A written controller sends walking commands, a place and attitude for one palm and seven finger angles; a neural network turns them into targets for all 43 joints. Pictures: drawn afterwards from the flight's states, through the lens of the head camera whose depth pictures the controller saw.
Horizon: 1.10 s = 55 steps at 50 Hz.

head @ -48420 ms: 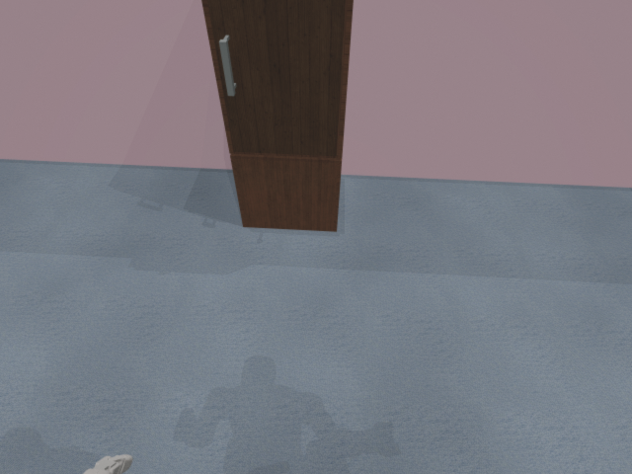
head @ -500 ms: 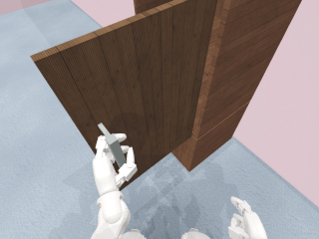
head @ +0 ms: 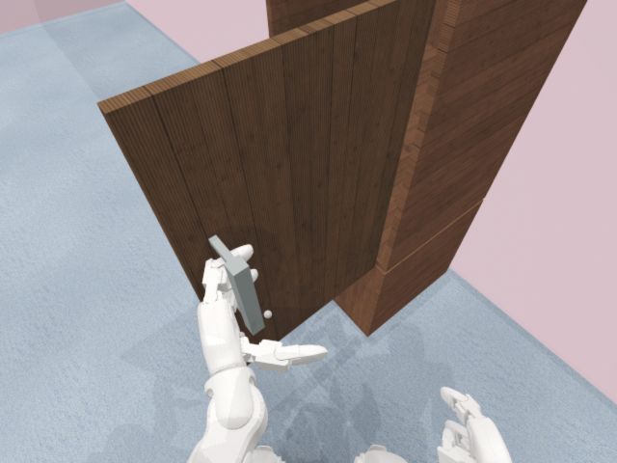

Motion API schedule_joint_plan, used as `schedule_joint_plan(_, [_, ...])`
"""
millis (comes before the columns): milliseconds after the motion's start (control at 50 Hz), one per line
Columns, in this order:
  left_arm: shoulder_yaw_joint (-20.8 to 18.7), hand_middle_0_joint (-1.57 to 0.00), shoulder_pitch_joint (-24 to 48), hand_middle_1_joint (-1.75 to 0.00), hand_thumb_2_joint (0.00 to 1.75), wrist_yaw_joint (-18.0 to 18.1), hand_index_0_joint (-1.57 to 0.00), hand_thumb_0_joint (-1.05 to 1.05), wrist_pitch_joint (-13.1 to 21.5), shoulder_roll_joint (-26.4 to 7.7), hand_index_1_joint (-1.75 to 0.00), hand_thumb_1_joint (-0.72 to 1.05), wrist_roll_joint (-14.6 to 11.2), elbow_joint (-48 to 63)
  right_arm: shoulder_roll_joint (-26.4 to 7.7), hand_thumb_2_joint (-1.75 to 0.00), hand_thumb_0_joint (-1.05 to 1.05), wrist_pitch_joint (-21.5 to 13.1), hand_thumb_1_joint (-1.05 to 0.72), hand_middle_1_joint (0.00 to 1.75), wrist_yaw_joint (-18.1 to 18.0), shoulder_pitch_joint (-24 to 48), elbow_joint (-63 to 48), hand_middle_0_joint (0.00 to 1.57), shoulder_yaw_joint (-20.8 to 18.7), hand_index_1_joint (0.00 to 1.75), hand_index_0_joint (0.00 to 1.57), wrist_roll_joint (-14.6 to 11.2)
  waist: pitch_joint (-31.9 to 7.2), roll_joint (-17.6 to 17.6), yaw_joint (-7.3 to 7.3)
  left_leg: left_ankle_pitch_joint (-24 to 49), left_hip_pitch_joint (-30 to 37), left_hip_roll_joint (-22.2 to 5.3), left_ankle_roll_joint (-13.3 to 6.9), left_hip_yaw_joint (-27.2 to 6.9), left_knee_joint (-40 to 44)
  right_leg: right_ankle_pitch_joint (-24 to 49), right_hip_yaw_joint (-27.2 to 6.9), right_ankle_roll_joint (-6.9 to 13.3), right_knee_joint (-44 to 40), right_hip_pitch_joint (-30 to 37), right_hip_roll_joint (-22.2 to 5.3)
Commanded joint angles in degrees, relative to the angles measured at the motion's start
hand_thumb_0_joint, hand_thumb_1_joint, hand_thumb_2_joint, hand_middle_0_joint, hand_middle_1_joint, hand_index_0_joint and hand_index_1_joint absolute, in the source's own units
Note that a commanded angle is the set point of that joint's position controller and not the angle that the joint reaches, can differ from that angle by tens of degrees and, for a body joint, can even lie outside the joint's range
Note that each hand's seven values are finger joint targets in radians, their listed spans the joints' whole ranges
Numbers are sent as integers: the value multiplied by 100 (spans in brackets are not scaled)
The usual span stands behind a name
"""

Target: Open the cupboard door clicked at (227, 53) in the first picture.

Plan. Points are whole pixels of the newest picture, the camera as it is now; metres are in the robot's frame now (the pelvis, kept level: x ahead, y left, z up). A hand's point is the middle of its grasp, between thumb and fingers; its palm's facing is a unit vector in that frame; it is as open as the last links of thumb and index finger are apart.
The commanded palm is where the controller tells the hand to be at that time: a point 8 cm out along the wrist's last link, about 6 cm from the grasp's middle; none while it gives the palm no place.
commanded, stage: open thumb and fingers to let go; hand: left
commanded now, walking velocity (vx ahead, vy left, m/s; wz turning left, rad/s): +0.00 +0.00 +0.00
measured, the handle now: (237, 288) +0.32 +0.11 +0.05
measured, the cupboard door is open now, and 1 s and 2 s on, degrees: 91 93 93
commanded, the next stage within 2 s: slide the hand sideways off the handle in 0.12 s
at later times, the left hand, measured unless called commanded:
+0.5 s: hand (260, 344) +0.25 +0.07 +0.05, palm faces -0.16 -0.99 +0.04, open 16.2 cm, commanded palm +0.23 +0.12 +0.05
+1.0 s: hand (225, 377) +0.21 +0.11 +0.05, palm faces -0.06 -1.00 +0.02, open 16.2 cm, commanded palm +0.18 +0.16 +0.05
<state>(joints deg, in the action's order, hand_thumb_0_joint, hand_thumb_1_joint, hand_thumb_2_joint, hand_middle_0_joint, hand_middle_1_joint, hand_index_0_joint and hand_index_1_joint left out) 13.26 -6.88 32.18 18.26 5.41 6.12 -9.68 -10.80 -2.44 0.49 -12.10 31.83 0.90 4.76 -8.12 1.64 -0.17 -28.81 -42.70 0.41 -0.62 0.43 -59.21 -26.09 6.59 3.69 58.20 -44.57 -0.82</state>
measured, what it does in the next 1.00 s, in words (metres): stands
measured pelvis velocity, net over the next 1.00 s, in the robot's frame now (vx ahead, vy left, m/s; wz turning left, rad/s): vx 0.01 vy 0.02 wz -0.01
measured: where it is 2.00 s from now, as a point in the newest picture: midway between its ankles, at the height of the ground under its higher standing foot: outside the picture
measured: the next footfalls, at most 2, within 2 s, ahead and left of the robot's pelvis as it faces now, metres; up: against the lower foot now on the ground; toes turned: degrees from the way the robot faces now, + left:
none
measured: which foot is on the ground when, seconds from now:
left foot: down 0.00-1.00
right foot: down 0.00-1.00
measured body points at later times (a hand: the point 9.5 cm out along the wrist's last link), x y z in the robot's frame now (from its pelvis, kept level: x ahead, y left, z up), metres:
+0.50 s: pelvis -0.01 +0.01 +0.00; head +0.03 +0.00 +0.45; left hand +0.25 +0.13 +0.05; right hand +0.17 -0.21 -0.09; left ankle +0.00 +0.11 -0.67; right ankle +0.03 -0.08 -0.67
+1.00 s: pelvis +0.01 +0.02 -0.01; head +0.06 +0.02 +0.43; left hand +0.21 +0.16 +0.05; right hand +0.19 -0.19 -0.08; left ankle +0.00 +0.11 -0.67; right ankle +0.03 -0.08 -0.67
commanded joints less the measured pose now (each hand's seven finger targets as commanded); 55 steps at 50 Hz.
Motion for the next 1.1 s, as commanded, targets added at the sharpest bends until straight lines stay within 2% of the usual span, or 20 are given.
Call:
schedule_joint_plan(0, [87, -18, 1085, -50, 30, 109, -18, 0, 268, 435, -50, -50, 95, 1273, -480, -90, 0, -289, -90, 30, -18, 469, -901, 20, -208, 30, 20, -39, -1282, -509, 40, 1096, 303, 83, -9, -223, 823, 993, -502, -143, -1038, 1184, -10])
schedule_joint_plan(80, [51, -15, 1314, -30, 30, 166, -15, 0, 217, 417, -30, -50, 91, 1200, -487, -90, 0, -261, -90, 30, -27, 537, -880, 20, -177, 30, 20, -49, -1143, -470, 56, 947, 268, 80, -7, -234, 858, 741, -480, -143, -1064, 1063, -5])
schedule_joint_plan(200, [120, -15, 1148, -30, 30, 183, -15, 0, 163, 569, -30, -50, 69, 1191, -453, -90, 0, -259, -90, 30, -6, 532, -872, 20, -183, 30, 20, -37, -1326, -478, 19, 1082, 314, 84, 5, -224, 825, 924, -453, -137, -1008, 1123, 13])
schedule_joint_plan(220, [1175, -15, 1171, -30, 30, -1011, -15, 0, 371, -121, -30, -50, 693, 1235, -702, -90, 0, -282, -90, 30, 15, 104, -732, 20, -167, 30, 20, -60, -1037, -733, 525, 1140, 341, 64, -95, -198, 672, 1410, -618, -158, -920, 947, -52])
schedule_joint_plan(240, [651, -15, 1357, -30, 30, -1665, -15, 0, 590, -571, -30, -50, 455, 1511, -682, -90, 0, -301, -90, 30, -18, 110, -891, 20, -208, 30, 20, -119, -1293, -553, 334, 1164, 214, 92, -131, -196, 635, 1575, -663, -136, -870, 1157, -93])
schedule_joint_plan(260, [522, -15, 1425, -30, 30, -2072, -15, 0, 704, -841, -30, -50, 355, 1618, -724, -90, 0, -274, -90, 30, -63, 115, -930, 20, -210, 30, 20, -133, -1516, -427, 276, 1258, 239, 100, -141, -210, 634, 1725, -715, -100, -784, 1346, -103])
schedule_joint_plan(280, [604, -15, 1463, -30, 30, -2425, -15, 0, 767, -820, -30, -50, 253, 1757, -686, -90, 0, -307, -90, 30, -86, 186, -1000, 20, -200, 30, 20, -164, -1553, -230, 238, 1233, 300, 108, -140, -202, 638, 1702, -748, -111, -787, 1334, -111])
schedule_joint_plan(300, [732, -15, 1453, -30, 30, -2801, -15, 0, 779, -717, -30, -50, 58, 1721, -682, -90, 0, -367, -90, 30, -100, 144, -1041, 20, -178, 30, 20, -219, -1424, -286, 330, 1123, 300, 117, -150, -222, 641, 1573, -745, -129, -839, 1279, -111])
schedule_joint_plan(320, [694, -15, 1381, -30, 30, -3206, -15, 0, 765, -746, -30, -50, -230, 1685, -711, -90, 0, -429, -90, 30, -124, 147, -1101, 20, -158, 30, 20, -287, -1305, -361, 356, 994, 265, 126, -155, -229, 646, 1418, -786, -144, -931, 1287, -105])
schedule_joint_plan(360, [495, -15, 1163, -30, 30, -3588, -15, 0, 579, -526, -30, -50, -955, 1769, -706, -90, 0, -505, -90, 30, -180, 271, -1291, 20, -104, 30, 20, -432, -1131, -325, 242, 786, 310, 139, -128, -244, 788, 934, -752, -131, -1149, 1334, -47])
schedule_joint_plan(400, [121, -15, 818, -30, 30, -3596, -15, 0, 392, -508, -30, -50, -1393, 1710, -718, -90, 0, -577, -90, 30, -214, 329, -1359, 20, -86, 30, 20, -507, -957, -604, 134, 519, 229, 133, -85, -256, 885, 310, -717, -169, -1324, 1287, -42])
schedule_joint_plan(440, [-206, -15, 674, -30, 30, -3359, -15, 0, 301, -628, -30, -50, -1465, 1769, -760, -90, 0, -612, -90, 30, -212, 325, -1392, 20, -99, 30, 20, -503, -908, -751, 68, 485, 173, 136, -66, -278, 903, 119, -640, -174, -1275, 1212, -31])
schedule_joint_plan(480, [-342, -15, 179, -30, 30, -3066, -15, 0, 306, -719, -30, -50, -1278, 1834, -753, -90, 0, -608, -90, 30, -136, 273, -1467, 20, -118, 30, 20, -467, -932, -645, -48, 648, 166, 129, -53, -277, 912, 339, -533, -148, -1067, 1158, -11])
schedule_joint_plan(540, [-141, -15, -47, -30, 30, -2763, -15, 0, 404, -726, -30, -50, -818, 2129, -740, -90, 0, -555, -90, 30, -13, 131, -1550, 20, -160, 30, 20, -394, -990, -448, 23, 843, 209, 96, -57, -273, 809, 705, -449, -128, -773, 908, 2])
schedule_joint_plan(600, [-161, -15, -552, -30, 30, -2674, -15, 0, 465, -876, -30, -50, -595, 2342, -727, -90, 0, -479, -90, 30, 50, 103, -1678, 20, -172, 30, 20, -376, -953, -306, -33, 862, 121, 88, -45, -238, 767, 757, -488, -97, -698, 900, 11])
schedule_joint_plan(680, [-205, -15, -754, -30, 30, -2774, -15, 0, 477, -1024, -30, -50, -599, 2771, -742, -90, 0, -425, -90, 30, 18, 91, -1783, 20, -187, 30, 20, -389, -968, -251, 23, 845, 122, 68, -48, -245, 707, 763, -499, -97, -666, 853, 45])
schedule_joint_plan(720, [-29, -15, -861, -30, 30, -2865, -15, 0, 472, -883, -30, -50, -700, 3029, -727, -90, 0, -443, -90, 30, -4, 55, -1834, 20, -166, 30, 20, -412, -975, -203, 75, 881, 199, 59, -41, -297, 727, 803, -434, -98, -635, 836, 64])
schedule_joint_plan(840, [-348, -15, -1655, -30, 30, -3076, -15, 0, 458, -1102, -30, -50, -932, 3207, -753, -90, 0, -505, -90, 30, -89, -8, -1857, 20, -175, 30, 20, -438, -947, -450, 42, 986, 56, 55, -30, -329, 617, 949, -406, -126, -554, 851, 108])
schedule_joint_plan(960, [-413, -15, -2438, -30, 30, -3257, -15, 0, 487, -1216, -30, -50, -963, 3591, -743, -90, 0, -522, -90, 30, -68, -82, -1958, 20, -211, 30, 20, -442, -1120, -283, -28, 1541, 64, 60, -11, -327, 465, 1486, -365, -118, -315, 901, 118])
schedule_joint_plan(1080, [-584, -15, -2699, -30, 30, -3449, -15, 0, 565, -1406, -30, -50, -1035, 3846, -746, -90, 0, -512, -90, 30, -95, -53, -2014, 20, -227, 30, 20, -453, -921, -203, 23, 1253, -147, 75, -23, -316, 328, 1234, -398, -138, -272, 668, 114])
